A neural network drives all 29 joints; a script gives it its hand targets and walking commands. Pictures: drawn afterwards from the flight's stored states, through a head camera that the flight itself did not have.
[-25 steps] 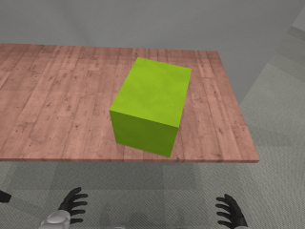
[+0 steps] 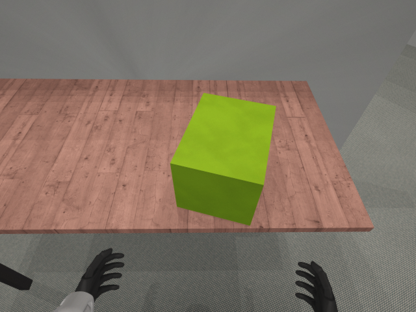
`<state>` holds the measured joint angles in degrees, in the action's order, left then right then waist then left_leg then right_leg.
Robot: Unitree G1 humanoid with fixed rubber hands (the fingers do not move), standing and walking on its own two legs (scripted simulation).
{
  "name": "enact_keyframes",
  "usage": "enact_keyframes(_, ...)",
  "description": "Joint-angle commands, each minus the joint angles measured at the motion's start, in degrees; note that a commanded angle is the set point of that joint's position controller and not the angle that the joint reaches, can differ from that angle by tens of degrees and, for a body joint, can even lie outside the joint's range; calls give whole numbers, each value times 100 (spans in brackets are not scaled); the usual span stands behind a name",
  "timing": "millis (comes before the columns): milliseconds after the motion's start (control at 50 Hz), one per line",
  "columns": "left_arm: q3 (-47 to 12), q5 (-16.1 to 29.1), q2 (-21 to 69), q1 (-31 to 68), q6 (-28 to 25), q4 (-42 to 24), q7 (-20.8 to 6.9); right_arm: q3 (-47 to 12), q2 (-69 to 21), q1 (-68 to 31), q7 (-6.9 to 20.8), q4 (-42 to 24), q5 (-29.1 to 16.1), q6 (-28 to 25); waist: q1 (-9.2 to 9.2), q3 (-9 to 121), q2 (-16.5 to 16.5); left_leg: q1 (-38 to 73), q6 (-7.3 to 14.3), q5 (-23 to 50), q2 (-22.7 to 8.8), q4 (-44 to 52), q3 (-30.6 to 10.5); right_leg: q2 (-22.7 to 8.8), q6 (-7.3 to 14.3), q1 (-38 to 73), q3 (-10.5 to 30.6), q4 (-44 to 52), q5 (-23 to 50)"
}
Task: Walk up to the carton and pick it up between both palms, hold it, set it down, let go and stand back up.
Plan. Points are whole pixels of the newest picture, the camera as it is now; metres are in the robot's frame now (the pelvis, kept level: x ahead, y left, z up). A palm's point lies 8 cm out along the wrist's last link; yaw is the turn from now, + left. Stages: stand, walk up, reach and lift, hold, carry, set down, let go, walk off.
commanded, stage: reach and lift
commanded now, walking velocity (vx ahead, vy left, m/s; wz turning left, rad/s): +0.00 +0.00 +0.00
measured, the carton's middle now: (226, 156) +0.44 +0.00 +0.01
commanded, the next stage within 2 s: none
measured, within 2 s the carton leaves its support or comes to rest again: neither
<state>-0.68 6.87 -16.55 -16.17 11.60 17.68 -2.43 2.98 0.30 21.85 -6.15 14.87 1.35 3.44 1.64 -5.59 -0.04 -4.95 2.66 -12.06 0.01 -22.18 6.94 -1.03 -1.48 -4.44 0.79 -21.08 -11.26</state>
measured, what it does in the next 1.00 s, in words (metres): stands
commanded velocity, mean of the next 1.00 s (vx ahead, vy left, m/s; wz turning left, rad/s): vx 0.00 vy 0.00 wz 0.00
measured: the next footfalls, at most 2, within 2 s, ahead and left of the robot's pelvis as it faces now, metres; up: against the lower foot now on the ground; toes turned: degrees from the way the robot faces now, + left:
none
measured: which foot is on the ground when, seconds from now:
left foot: down 0.00-1.00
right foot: down 0.00-1.00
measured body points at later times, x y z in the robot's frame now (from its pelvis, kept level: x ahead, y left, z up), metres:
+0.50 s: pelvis +0.02 +0.00 +0.00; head +0.03 +0.01 +0.45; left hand +0.20 +0.23 -0.01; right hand +0.21 -0.17 -0.01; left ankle +0.01 +0.08 -0.74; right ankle +0.01 -0.14 -0.74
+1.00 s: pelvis +0.02 -0.01 +0.00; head +0.04 +0.01 +0.45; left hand +0.25 +0.23 +0.01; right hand +0.25 -0.17 +0.02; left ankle +0.01 +0.08 -0.74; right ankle +0.01 -0.14 -0.74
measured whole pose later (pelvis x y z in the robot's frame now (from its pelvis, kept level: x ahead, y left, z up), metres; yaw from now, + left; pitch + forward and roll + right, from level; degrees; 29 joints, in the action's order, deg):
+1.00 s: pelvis +0.02 -0.01 +0.00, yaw +3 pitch -3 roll -1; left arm -4.1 16.0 -23.4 -10.2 0.7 6.7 -7.6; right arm -2.8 -3.9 17.6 -18.0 -0.5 -5.4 -2.6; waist 1.5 -4.5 -0.6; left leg -8.0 1.4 -14.8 -0.9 -25.4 3.1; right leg -0.1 -0.4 -4.2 -2.9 -19.8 -13.0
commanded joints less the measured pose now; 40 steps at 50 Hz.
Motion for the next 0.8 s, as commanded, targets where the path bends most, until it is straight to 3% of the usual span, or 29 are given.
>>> enact_keyframes(0,134,347,-835,528,-631,-1469,42,7,202,-353,-79,-1171,-59,-468,-32,517,139,-329,-333,485,-298,540,-339,109,224,159,-78,297,316)
enact_keyframes(80,32,369,-815,390,-596,-1546,2,-38,343,-234,-153,-1383,-146,-495,-104,643,519,-353,-387,401,-325,580,-443,117,330,236,-98,309,293)
enact_keyframes(100,52,310,-925,264,-598,-1634,-11,-76,283,-149,-144,-1306,-205,-473,-146,579,356,-329,-383,734,-304,578,-462,179,274,369,-146,287,542)
enact_keyframes(120,203,325,-946,173,-674,-1947,-15,-82,242,-157,-176,-1436,-257,-506,14,746,506,-190,-437,1091,-294,490,-437,205,281,448,-109,265,773)
enact_keyframes(140,238,276,-981,256,-708,-2009,-39,-144,290,-151,-242,-1580,-351,-545,28,737,569,-123,-484,1169,-248,420,-447,190,312,367,-23,319,807)
enact_keyframes(160,221,364,-1002,369,-708,-2107,-78,-172,220,-215,-285,-1654,-329,-557,60,780,533,-115,-503,1205,-177,315,-386,117,311,377,-24,398,729)
enact_keyframes(180,100,358,-986,171,-705,-1933,-92,-180,191,-147,-294,-1605,-383,-562,-29,656,510,-71,-548,1265,-205,407,-447,172,355,368,-105,448,684)
enact_keyframes(200,117,377,-953,188,-726,-2055,-95,-209,190,-139,-319,-1675,-365,-590,55,605,598,-78,-548,1329,-249,376,-532,171,364,306,-29,421,729)
enact_keyframes(240,73,429,-932,226,-780,-2382,-105,-222,221,-165,-410,-2030,-443,-684,21,740,610,18,-550,1524,-221,328,-477,137,312,357,-32,462,878)
enact_keyframes(260,123,444,-938,125,-776,-2177,-138,-319,143,26,-439,-1886,-397,-701,7,717,482,124,-546,1639,-261,265,-530,138,324,419,-4,446,1016)
enact_keyframes(320,131,444,-887,89,-896,-2520,-184,-277,137,179,-509,-2101,-434,-779,36,668,580,94,-593,1672,-295,315,-583,113,374,288,21,441,950)
enact_keyframes(340,158,477,-942,170,-920,-2472,-208,-248,102,48,-559,-2197,-465,-773,-26,724,609,141,-573,1610,-296,325,-644,118,391,265,11,505,852)
enact_keyframes(360,200,476,-1050,133,-936,-2242,-267,-314,129,-93,-613,-2114,-462,-718,89,483,499,-35,-497,1277,-222,288,-557,85,397,207,59,530,529)
enact_keyframes(380,169,493,-988,310,-958,-2327,-286,-327,-44,3,-662,-2152,-412,-705,-22,408,406,-35,-473,1051,-265,347,-652,22,378,178,33,557,535)
enact_keyframes(420,260,514,-1002,61,-1056,-2224,-378,-373,-142,199,-742,-2234,-366,-723,27,568,229,-69,-421,1221,-282,309,-596,-20,354,349,48,561,721)
enact_keyframes(460,230,597,-1159,289,-1163,-2608,-429,-423,-196,-1,-864,-2639,-437,-803,34,599,350,-119,-463,1102,-226,293,-499,20,338,447,76,501,577)
enact_keyframes(500,352,593,-1144,228,-1289,-2402,-452,-497,-182,60,-951,-2663,-404,-928,-11,761,388,-51,-483,1226,-242,256,-588,-40,345,451,117,512,828)
enact_keyframes(540,272,599,-1080,212,-1503,-2712,-440,-441,-370,182,-960,-2825,-371,-1091,232,729,465,-201,-432,1307,-275,243,-534,71,379,446,60,501,750)
enact_keyframes(600,197,690,-1267,162,-1614,-2477,-497,-463,-371,78,-1011,-2474,-434,-1172,39,639,522,-128,-550,1461,-283,134,-628,37,422,441,83,438,814)
enact_keyframes(620,256,726,-1318,272,-1655,-2511,-520,-577,-424,158,-1057,-2519,-454,-1210,2,739,455,-267,-497,1355,-283,126,-601,-9,376,500,115,441,813)
enact_keyframes(660,262,692,-1302,252,-1734,-2610,-554,-574,-474,175,-1104,-2520,-488,-1263,84,643,535,-423,-479,1157,-233,84,-574,-75,351,422,200,414,741)
enact_keyframes(680,213,714,-1264,372,-1684,-2250,-575,-557,-453,19,-1101,-2494,-398,-1260,57,558,462,-307,-452,1115,-256,204,-656,-4,349,422,105,431,686)
enact_keyframes(700,165,760,-1243,331,-1674,-2360,-579,-617,-510,-43,-1112,-2677,-468,-1259,123,728,442,-324,-387,1165,-276,142,-606,-2,335,558,121,409,689)
enact_keyframes(780,155,837,-1454,603,-1667,-2709,-552,-678,-498,-129,-1174,-2564,-590,-1222,-76,987,583,-133,-497,1431,-287,60,-662,20,374,392,112,364,933)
